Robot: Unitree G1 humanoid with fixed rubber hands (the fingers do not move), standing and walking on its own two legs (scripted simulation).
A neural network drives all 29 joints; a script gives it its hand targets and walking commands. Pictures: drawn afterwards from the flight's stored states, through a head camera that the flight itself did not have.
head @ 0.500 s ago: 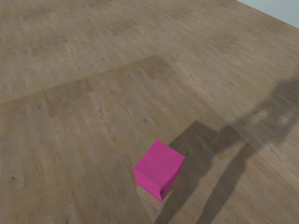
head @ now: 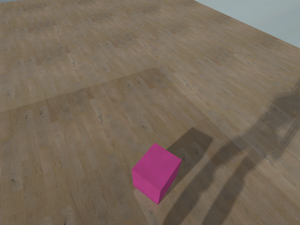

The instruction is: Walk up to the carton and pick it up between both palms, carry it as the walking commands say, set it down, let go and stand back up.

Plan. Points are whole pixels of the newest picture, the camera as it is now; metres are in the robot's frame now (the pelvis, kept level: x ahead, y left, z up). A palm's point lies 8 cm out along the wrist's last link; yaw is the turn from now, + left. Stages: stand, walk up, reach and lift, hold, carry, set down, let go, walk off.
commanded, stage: walk up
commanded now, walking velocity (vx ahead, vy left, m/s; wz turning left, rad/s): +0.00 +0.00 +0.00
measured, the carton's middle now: (156, 173) +0.56 -0.04 -0.65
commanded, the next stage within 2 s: none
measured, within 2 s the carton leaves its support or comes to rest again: neither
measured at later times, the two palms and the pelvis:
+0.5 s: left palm out of the picture +0.01 +0.21 -0.15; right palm out of the picture +0.02 -0.22 -0.15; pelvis +0.04 +0.00 +0.00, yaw +0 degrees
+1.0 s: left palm out of the picture +0.07 +0.21 -0.15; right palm out of the picture +0.08 -0.20 -0.15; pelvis +0.08 +0.01 +0.00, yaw -1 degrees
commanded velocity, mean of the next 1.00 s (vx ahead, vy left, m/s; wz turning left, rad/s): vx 0.05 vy -0.01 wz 0.00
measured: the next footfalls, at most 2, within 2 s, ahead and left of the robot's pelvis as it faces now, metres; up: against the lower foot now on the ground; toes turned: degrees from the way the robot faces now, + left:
none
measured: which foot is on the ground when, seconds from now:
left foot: down 0.00-1.00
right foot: down 0.00-1.00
